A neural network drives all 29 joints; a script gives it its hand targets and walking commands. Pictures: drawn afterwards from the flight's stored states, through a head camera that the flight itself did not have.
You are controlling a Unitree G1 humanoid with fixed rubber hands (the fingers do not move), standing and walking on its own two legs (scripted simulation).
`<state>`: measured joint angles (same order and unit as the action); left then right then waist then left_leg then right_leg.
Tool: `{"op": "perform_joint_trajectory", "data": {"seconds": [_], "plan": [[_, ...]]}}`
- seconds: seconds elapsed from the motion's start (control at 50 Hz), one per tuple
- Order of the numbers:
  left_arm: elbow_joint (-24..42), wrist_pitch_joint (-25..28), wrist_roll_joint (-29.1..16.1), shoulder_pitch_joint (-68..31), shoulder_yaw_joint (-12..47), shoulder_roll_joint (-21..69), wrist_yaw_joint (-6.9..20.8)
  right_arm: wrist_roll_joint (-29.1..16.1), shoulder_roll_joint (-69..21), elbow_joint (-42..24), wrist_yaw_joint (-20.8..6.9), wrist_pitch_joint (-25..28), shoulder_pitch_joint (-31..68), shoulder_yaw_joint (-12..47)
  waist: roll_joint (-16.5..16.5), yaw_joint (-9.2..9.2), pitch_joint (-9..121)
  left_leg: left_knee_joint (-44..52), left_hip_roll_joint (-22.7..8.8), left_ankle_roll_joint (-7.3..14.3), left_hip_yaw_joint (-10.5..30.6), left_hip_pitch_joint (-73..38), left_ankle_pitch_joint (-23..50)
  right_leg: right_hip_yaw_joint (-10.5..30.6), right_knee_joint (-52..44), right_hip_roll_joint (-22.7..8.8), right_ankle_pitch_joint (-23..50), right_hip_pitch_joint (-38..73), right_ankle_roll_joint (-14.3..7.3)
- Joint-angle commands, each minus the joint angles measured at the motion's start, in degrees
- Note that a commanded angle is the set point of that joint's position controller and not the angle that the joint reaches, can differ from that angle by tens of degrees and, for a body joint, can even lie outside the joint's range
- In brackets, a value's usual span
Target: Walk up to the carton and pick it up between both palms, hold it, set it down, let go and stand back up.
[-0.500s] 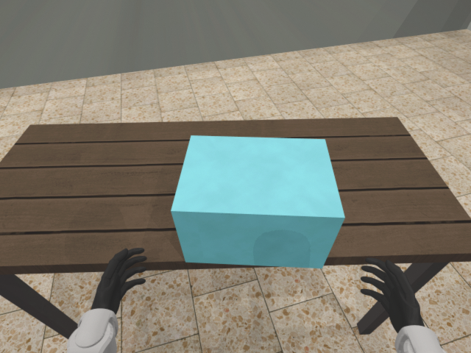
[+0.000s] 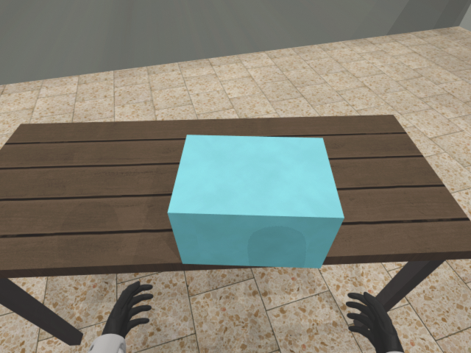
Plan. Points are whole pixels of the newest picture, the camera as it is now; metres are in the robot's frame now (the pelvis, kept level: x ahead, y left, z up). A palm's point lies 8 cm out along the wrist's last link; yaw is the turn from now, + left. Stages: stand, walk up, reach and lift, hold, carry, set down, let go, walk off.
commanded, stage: set down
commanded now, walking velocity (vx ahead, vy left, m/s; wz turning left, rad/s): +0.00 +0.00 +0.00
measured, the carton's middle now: (252, 200) +0.41 +0.01 +0.01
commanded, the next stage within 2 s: let go in 0.40 s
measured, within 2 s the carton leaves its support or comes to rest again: neither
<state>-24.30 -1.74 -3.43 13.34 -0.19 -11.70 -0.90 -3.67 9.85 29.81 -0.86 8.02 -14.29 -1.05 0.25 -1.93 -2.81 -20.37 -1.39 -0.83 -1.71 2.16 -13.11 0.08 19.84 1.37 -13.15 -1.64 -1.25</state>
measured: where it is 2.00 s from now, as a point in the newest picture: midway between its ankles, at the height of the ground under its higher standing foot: outside the picture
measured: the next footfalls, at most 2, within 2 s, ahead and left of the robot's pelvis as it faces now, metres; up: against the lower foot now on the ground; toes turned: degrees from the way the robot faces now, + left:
none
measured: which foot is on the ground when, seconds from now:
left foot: down 0.00-1.00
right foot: down 0.00-1.00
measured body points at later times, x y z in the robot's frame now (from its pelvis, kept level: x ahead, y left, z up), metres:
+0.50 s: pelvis +0.00 +0.00 +0.00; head -0.01 +0.00 +0.45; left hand +0.17 +0.22 -0.09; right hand +0.17 -0.23 -0.09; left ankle -0.02 +0.12 -0.75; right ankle -0.02 -0.11 -0.75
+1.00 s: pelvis -0.01 +0.00 +0.00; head -0.02 +0.00 +0.45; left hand +0.17 +0.22 -0.09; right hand +0.15 -0.24 -0.09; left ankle -0.02 +0.12 -0.75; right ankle -0.02 -0.11 -0.75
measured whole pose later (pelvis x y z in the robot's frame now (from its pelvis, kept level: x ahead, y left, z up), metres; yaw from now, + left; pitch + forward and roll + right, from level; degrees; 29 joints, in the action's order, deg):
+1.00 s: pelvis -0.01 +0.00 +0.00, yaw -2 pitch -5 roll +0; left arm -32.3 -4.3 1.7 10.0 -0.2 -10.8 -0.2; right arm 1.5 11.2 41.9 -0.9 9.2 -10.2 -1.8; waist 0.2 -0.7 -2.9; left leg -24.3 -2.0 -0.9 -3.2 5.0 -14.4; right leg 1.0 24.7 1.7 -14.3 -5.6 -1.3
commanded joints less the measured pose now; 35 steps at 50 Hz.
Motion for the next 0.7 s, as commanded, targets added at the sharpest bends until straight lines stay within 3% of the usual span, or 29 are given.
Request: {"op": "perform_joint_trajectory", "data": {"seconds": [0.0, 0.02, 0.04, 0.08, 0.1, 0.12, 0.16, 0.2, 0.24, 0.3, 0.32, 0.36, 0.46, 0.52, 0.56, 0.6, 0.64, 0.66, 0.68], "plan": [[5.1, -0.1, 2.1, -3.6, -2.0, -4.8, 0.1, 1.0, 6.6, -1.5, 0.0, 2.2, 3.5, -2.5, -2.6, 0.5, -0.1, 1.1, 1.2, -2.8, -1.2, -1.9, 17.4, -0.4, -4.4, -0.5, 10.9, -5.8, -0.8], [7.5, -0.3, 1.8, -4.5, -2.0, -5.1, -0.1, 0.5, 6.1, -2.7, -0.1, 2.4, 3.9, -2.3, -2.9, 0.25, 2.0, 1.1, 0.9, -2.5, -1.2, -2.7, 18.0, -0.1, -4.6, -0.6, 11.2, -4.9, -0.9], [5.1, -0.5, 1.5, -3.7, -1.8, -5.3, 0.1, 1.4, 6.2, -1.0, 0.0, 2.6, 4.1, -1.9, -0.4, 1.1, 0.8, 0.7, 1.1, -2.1, -1.5, -2.7, 18.0, -0.3, -4.5, -0.2, 12.3, -5.4, -0.4], [7.4, -0.3, 1.4, -5.3, -2.4, -5.5, -0.3, 1.9, 6.2, -3.8, 0.1, 3.2, 6.0, -2.3, 0.1, -0.27, 3.7, 1.1, 1.4, -1.8, -1.8, -1.1, 16.3, -0.2, -4.0, -0.1, 11.7, -3.5, -0.1], [6.3, -0.4, 2.1, -5.1, -2.8, -6.0, -0.3, 2.5, 6.0, -2.7, 0.1, 3.5, 5.9, -1.9, 0.4, -0.1, 3.4, 0.9, 1.6, -1.4, -1.9, -1.4, 16.5, -0.2, -3.6, -0.5, 13.3, -4.1, 0.3], [4.4, -0.8, 2.4, -4.5, -2.2, -5.3, -0.1, 3.1, 6.1, 0.1, 0.0, 3.6, 5.3, -1.9, -0.4, 0.79, 3.1, 0.6, 1.6, -1.8, -1.8, -2.0, 17.3, -0.6, -3.2, -0.3, 14.0, -4.6, 0.3], [3.2, -1.6, 3.2, -4.6, -2.7, -5.4, 0.4, 2.3, 5.4, 1.5, -0.1, 4.0, 6.0, -0.8, 0.0, 0.23, 2.4, 0.4, 1.9, -1.6, -2.1, -2.9, 17.1, 0.0, -3.4, -0.9, 15.7, -5.0, 0.4], [0.8, -2.7, 3.0, -4.6, -2.4, -4.4, 1.1, 3.8, 6.3, 3.6, 0.4, 3.8, 5.9, -2.0, 0.6, 1.53, 1.3, 0.6, 1.8, -1.5, -2.4, -3.6, 16.2, 0.0, -4.0, -1.2, 15.4, -6.5, 0.4], [0.2, -3.5, 3.4, -5.4, -1.9, -4.0, 1.3, 4.0, 6.6, 6.9, 0.6, 3.7, 6.9, -1.4, -0.5, 1.69, 0.1, 0.1, 1.7, -1.9, -2.0, -3.1, 17.6, -0.6, -3.5, -0.8, 15.5, -6.9, 0.4], [2.6, -2.6, 4.2, -6.2, -2.6, -4.7, 0.5, 4.4, 6.8, 7.0, -0.1, 5.2, 8.0, -2.0, -0.2, 0.53, 3.6, -0.7, 1.4, -2.4, -1.8, -3.8, 19.4, -0.6, -2.7, -0.1, 15.7, -6.2, 0.0], [2.0, -2.6, 4.5, -6.1, -2.6, -4.8, 0.3, 4.3, 6.7, 8.3, -0.2, 5.8, 8.0, -2.4, -1.5, 1.19, 4.5, -0.8, 1.5, -2.3, -2.0, -4.4, 19.0, -0.8, -2.9, -0.2, 15.3, -6.3, 0.1], [0.6, -2.6, 4.1, -7.1, -2.3, -4.9, 0.4, 4.7, 6.8, 8.7, -0.1, 6.4, 9.2, -2.1, 0.3, 1.28, 3.3, -0.8, 1.5, -1.9, -2.5, -2.9, 18.4, -1.1, -2.9, 0.1, 14.7, -6.4, 0.4], [-0.7, -3.3, 3.5, -7.3, -1.1, -3.8, 0.7, 4.3, 7.6, 10.4, 0.0, 7.0, 9.1, -2.4, 0.1, 1.99, 2.6, -0.1, 1.4, -1.7, -2.4, -2.3, 16.5, -0.8, -2.8, -0.4, 15.7, -5.8, 0.5], [-1.7, -3.3, 4.0, -7.1, -2.2, -4.9, 0.9, 4.6, 7.1, 10.3, 0.1, 7.1, 9.1, -1.5, 1.4, 1.16, 2.9, -0.7, 2.0, -1.3, -2.7, -2.7, 17.2, -0.3, -2.6, -0.8, 18.3, -5.7, 0.7], [-0.4, -3.3, 4.3, -7.8, -1.9, -4.3, 0.9, 4.4, 7.1, 10.6, 0.3, 6.8, 8.6, -1.4, 0.5, 1.49, 3.8, -0.3, 1.9, -1.5, -2.5, -2.7, 15.7, -0.3, -2.2, -0.9, 17.2, -4.9, 0.8], [0.4, -3.4, 5.0, -8.0, -2.5, -5.2, 0.5, 4.2, 7.1, 9.6, 0.0, 6.6, 9.6, -1.8, -1.2, 0.67, 2.8, -0.4, 1.6, -1.5, -2.9, -2.1, 16.4, -0.2, -2.5, -0.6, 15.6, -5.5, 0.5], [0.1, -3.3, 4.5, -7.9, -1.9, -5.1, 0.3, 4.5, 6.7, 9.9, -0.3, 6.7, 8.4, -2.1, -0.8, 1.54, 3.0, -0.4, 1.5, -1.7, -2.6, -2.6, 16.9, -0.5, -2.9, -0.7, 16.0, -6.3, 0.4], [2.2, -2.9, 4.4, -8.7, -2.0, -4.7, 0.1, 3.8, 6.8, 8.6, -0.4, 7.0, 9.2, -1.7, -0.6, 0.73, 4.6, -0.8, 1.8, -1.7, -3.0, -3.7, 15.8, -0.7, -2.0, -0.7, 16.2, -6.8, 0.5], [1.1, -2.9, 4.3, -8.2, -1.5, -4.3, -0.1, 4.0, 7.0, 8.4, -0.4, 7.3, 9.3, -1.9, -1.4, 1.6, 4.7, -0.9, 1.7, -1.6, -2.7, -4.0, 15.7, -0.7, -2.0, -0.9, 16.4, -7.9, 0.4]]}}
